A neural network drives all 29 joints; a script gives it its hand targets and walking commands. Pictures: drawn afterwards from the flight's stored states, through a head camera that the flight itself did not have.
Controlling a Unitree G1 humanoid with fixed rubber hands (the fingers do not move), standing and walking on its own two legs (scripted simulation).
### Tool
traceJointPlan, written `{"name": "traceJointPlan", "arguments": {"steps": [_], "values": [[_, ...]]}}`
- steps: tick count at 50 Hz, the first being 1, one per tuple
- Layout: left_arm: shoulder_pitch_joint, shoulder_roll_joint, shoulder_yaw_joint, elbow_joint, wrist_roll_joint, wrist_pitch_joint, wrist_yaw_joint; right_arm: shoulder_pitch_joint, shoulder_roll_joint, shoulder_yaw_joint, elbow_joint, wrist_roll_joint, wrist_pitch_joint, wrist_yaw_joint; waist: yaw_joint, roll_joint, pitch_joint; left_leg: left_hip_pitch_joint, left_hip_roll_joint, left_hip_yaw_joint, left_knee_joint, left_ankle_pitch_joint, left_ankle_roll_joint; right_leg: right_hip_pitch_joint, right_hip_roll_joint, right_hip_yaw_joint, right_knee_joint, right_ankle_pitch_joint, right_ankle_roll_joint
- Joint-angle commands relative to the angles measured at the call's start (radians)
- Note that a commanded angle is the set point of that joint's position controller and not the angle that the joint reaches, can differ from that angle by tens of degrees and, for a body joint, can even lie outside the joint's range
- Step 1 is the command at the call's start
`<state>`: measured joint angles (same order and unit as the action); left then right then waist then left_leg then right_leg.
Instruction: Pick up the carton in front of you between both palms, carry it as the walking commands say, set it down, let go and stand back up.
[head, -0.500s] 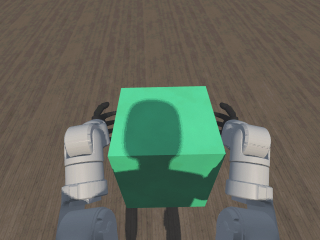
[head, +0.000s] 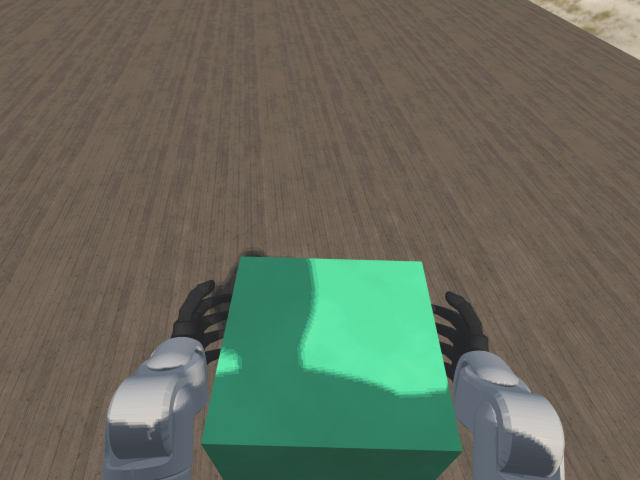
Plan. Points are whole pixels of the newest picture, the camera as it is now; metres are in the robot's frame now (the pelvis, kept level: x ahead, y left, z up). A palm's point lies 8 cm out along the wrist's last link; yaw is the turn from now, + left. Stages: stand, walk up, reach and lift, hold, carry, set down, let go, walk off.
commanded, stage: carry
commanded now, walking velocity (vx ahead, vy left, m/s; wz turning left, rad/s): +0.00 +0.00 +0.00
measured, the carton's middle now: (326, 389) +0.25 +0.00 +0.01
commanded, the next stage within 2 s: none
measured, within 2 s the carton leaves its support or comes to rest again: neither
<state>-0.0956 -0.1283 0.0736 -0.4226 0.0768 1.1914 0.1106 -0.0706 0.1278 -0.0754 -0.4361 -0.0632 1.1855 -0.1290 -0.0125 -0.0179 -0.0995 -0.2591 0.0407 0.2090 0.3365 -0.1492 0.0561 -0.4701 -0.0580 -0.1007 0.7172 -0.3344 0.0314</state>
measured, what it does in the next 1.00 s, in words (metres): steps on the spot: right foot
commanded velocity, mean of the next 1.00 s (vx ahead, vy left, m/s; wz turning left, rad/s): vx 0.00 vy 0.00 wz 0.00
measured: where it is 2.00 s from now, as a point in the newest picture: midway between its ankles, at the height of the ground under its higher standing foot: outside the picture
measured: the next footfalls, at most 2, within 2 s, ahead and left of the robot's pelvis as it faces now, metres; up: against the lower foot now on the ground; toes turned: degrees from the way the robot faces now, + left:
right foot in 0.12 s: +0.18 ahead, -0.13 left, +0.00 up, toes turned +12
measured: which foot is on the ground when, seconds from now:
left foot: down 0.00-1.00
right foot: up 0.00-0.10, down 0.12-1.00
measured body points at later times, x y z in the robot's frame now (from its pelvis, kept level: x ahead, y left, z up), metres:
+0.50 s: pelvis +0.11 -0.04 -0.02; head +0.07 -0.04 +0.43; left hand +0.37 +0.13 +0.08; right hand +0.38 -0.18 +0.08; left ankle +0.02 +0.08 -0.75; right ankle +0.14 -0.13 -0.75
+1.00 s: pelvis +0.07 -0.03 -0.02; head +0.03 -0.03 +0.43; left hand +0.33 +0.13 +0.07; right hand +0.34 -0.17 +0.07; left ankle +0.02 +0.08 -0.75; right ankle +0.14 -0.13 -0.75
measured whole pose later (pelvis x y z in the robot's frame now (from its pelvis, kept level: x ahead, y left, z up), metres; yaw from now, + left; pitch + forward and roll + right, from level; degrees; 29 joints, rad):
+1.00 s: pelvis +0.07 -0.03 -0.02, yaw +2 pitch +2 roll +0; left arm -0.13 -0.13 0.10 -0.25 0.12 1.18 0.09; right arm -0.12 0.13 -0.09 -0.26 -0.12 1.19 -0.10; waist 0.00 0.01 -0.16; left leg -0.19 0.06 0.15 0.52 -0.36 -0.01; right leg -0.37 -0.07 -0.21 0.51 -0.17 -0.04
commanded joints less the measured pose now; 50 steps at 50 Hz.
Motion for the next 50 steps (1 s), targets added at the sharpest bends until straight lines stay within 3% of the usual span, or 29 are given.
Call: {"name": "traceJointPlan", "arguments": {"steps": [1, 3, 5, 6, 7, 8, 9, 12, 17, 27, 36, 43, 50], "values": [[-0.331, -0.891, -0.698, -0.077, -0.312, 0.012, -0.164, -0.349, 0.859, 0.664, -0.061, 0.321, 0.015, 0.210, 0.002, 0.192, -0.278, 0.141, 0.222, -0.068, -0.033, 0.485, 0.047, 0.147, 0.002, -0.044, -0.139, 0.154, 0.002], [-0.339, -0.862, -0.687, -0.083, -0.307, 0.025, -0.162, -0.367, 0.830, 0.664, -0.069, 0.322, 0.026, 0.209, 0.007, 0.168, -0.243, 0.056, 0.205, -0.055, -0.015, 0.308, 0.027, 0.229, -0.001, -0.072, -0.207, 0.280, 0.005], [-0.358, -0.811, -0.663, -0.068, -0.300, 0.042, -0.159, -0.392, 0.785, 0.654, -0.053, 0.309, 0.041, 0.202, 0.010, 0.114, -0.174, -0.014, 0.172, -0.057, 0.016, 0.118, -0.017, 0.280, -0.033, -0.061, -0.317, 0.359, 0.010], [-0.372, -0.771, -0.645, -0.051, -0.297, 0.053, -0.155, -0.401, 0.753, 0.642, -0.028, 0.299, 0.050, 0.194, 0.011, 0.085, -0.151, -0.058, 0.163, -0.061, 0.045, 0.037, -0.038, 0.321, -0.082, -0.028, -0.330, 0.387, 0.008], [-0.382, -0.724, -0.625, -0.030, -0.295, 0.064, -0.150, -0.400, 0.719, 0.628, 0.000, 0.287, 0.059, 0.184, 0.005, 0.028, -0.126, -0.097, 0.141, -0.067, 0.089, -0.059, -0.060, 0.336, -0.159, 0.044, -0.320, 0.544, -0.004], [-0.406, -0.708, -0.612, -0.004, -0.292, 0.070, -0.148, -0.426, 0.702, 0.623, -0.002, 0.285, 0.069, 0.173, 0.002, -0.023, -0.146, -0.076, 0.121, -0.101, 0.085, -0.042, -0.076, 0.344, -0.196, 0.068, -0.270, 0.616, -0.057], [-0.387, -0.711, -0.598, 0.036, -0.293, 0.070, -0.146, -0.438, 0.690, 0.618, -0.001, 0.286, 0.079, 0.167, 0.006, -0.077, -0.143, -0.021, 0.114, -0.097, 0.093, -0.073, -0.082, 0.276, -0.194, 0.100, -0.298, 0.551, -0.073], [-0.373, -0.754, -0.582, 0.081, -0.296, 0.067, -0.149, -0.464, 0.735, 0.637, 0.020, 0.298, 0.084, 0.162, 0.006, -0.066, -0.184, 0.041, 0.121, -0.106, 0.133, 0.017, -0.089, 0.281, -0.165, 0.069, -0.267, 0.680, -0.073], [-0.402, -0.837, -0.615, 0.034, -0.324, 0.050, -0.158, -0.466, 0.819, 0.656, -0.001, 0.311, 0.065, 0.168, 0.010, -0.030, -0.276, 0.066, 0.114, -0.103, 0.162, 0.117, -0.093, 0.341, -0.147, 0.045, -0.197, 0.761, -0.081], [-0.400, -0.843, -0.657, -0.034, -0.335, 0.040, -0.163, -0.422, 0.823, 0.653, -0.030, 0.302, 0.049, 0.176, 0.011, 0.019, -0.261, 0.068, 0.122, -0.116, 0.165, 0.159, -0.079, 0.310, -0.126, 0.020, -0.175, 0.638, -0.080], [-0.398, -0.817, -0.641, -0.018, -0.318, 0.053, -0.160, -0.437, 0.797, 0.650, -0.028, 0.306, 0.061, 0.178, 0.012, 0.020, -0.175, 0.015, 0.125, -0.133, 0.107, -0.004, -0.063, 0.268, -0.122, 0.022, -0.231, 0.421, -0.069], [-0.412, -0.793, -0.627, 0.049, -0.290, 0.042, -0.168, -0.452, 0.775, 0.637, 0.039, 0.280, 0.050, 0.186, 0.013, 0.020, -0.138, -0.021, 0.121, -0.144, 0.071, -0.099, -0.050, 0.250, -0.118, 0.031, -0.271, 0.289, -0.061], [-0.461, -0.790, -0.600, 0.162, -0.245, -0.049, -0.204, -0.488, 0.776, 0.600, 0.166, 0.219, -0.038, 0.219, 0.015, 0.018, -0.136, -0.042, 0.119, -0.148, 0.058, -0.143, -0.040, 0.243, -0.117, 0.035, -0.293, 0.223, -0.054]]}}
